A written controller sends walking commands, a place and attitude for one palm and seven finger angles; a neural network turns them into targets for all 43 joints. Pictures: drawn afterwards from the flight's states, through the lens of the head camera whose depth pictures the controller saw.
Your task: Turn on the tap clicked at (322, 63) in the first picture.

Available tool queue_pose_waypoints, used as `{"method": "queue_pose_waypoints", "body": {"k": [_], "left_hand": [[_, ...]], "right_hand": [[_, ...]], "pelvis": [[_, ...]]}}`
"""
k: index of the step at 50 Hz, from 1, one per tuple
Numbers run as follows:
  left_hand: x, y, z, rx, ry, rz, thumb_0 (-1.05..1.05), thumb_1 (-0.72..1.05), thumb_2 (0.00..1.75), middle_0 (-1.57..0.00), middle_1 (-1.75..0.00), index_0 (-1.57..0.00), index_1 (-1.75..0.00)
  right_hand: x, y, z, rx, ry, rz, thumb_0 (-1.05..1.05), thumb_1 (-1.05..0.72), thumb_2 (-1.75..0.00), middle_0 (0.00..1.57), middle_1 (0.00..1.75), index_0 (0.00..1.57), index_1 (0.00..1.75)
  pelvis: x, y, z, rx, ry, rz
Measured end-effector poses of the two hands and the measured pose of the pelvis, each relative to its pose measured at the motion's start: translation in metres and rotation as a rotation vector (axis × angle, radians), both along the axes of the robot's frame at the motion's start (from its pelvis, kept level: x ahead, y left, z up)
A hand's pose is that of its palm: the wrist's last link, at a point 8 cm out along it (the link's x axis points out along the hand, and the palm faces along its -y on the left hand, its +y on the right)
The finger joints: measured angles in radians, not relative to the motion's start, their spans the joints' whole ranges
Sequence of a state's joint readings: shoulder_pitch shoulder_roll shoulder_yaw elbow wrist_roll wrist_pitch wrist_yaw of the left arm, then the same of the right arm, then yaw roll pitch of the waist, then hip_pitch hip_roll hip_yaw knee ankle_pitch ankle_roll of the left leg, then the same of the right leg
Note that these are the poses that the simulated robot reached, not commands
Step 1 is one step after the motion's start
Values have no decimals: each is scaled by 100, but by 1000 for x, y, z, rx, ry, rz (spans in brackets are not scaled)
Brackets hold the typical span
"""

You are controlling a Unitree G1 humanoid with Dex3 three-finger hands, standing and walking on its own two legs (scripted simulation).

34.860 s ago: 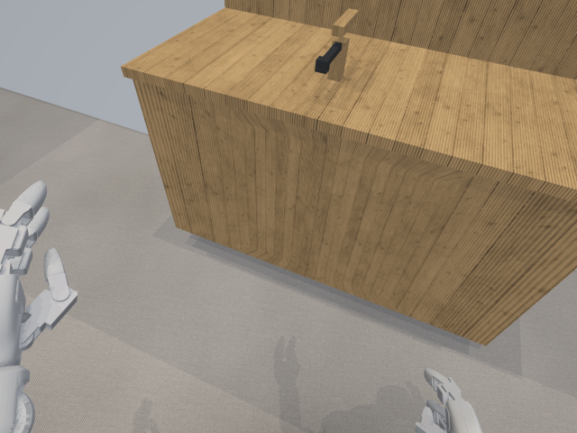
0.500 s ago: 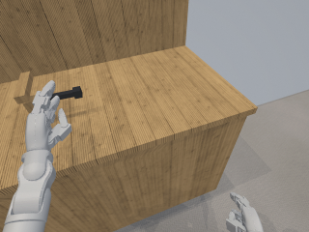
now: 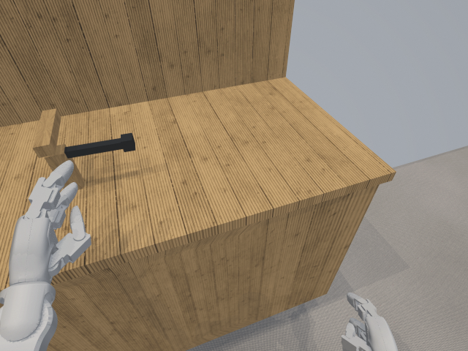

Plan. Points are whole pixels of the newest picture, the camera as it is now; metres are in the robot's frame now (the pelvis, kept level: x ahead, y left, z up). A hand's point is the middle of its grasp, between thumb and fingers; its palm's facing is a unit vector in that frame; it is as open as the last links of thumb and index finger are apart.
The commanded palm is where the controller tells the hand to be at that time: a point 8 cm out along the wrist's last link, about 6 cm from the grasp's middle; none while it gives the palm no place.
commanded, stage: draw the hand back beside the body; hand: left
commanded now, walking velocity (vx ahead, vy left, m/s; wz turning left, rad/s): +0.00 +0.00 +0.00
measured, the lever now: (128, 142) +0.48 +0.30 +0.11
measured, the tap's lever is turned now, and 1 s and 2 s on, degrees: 86 86 86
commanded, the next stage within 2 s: step back with the hand held close in 0.34 s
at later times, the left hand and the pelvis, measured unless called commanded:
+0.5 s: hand (76, 243) +0.20 +0.24 +0.16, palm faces +0.39 -0.87 -0.31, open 7.4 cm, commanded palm +0.16 +0.28 +0.17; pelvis +0.00 +0.00 +0.00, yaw +1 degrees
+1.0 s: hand (45, 274) +0.16 +0.26 +0.15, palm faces +0.37 -0.84 -0.41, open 7.4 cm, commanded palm +0.11 +0.30 +0.17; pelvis -0.05 +0.02 -0.01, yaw +0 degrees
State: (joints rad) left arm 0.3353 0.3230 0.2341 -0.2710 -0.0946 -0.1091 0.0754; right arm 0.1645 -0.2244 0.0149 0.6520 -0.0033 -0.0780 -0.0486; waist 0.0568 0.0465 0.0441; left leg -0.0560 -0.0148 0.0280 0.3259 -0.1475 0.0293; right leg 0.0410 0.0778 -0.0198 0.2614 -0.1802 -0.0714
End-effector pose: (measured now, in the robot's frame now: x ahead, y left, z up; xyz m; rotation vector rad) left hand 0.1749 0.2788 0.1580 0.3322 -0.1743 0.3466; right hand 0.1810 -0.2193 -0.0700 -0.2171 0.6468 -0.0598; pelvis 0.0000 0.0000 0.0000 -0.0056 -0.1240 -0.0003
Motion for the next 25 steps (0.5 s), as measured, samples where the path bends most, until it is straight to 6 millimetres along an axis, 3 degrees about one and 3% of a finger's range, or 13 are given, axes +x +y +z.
{"method": "queue_pose_waypoints", "body": {"k": [9,25], "left_hand": [[-20,7,7,33,-8,36,1,89,90,-21,-30,-20,-30],[-16,2,10,34,-19,25,1,89,90,-21,-30,-20,-30]], "right_hand": [[8,8,3,3,-28,28,1,-90,-90,20,30,20,30],[2,9,-1,14,-17,27,1,-90,-90,20,30,20,30]], "pelvis": [[1,3,-1,-3,-4,9],[-2,0,-1,-2,-3,10]]}}
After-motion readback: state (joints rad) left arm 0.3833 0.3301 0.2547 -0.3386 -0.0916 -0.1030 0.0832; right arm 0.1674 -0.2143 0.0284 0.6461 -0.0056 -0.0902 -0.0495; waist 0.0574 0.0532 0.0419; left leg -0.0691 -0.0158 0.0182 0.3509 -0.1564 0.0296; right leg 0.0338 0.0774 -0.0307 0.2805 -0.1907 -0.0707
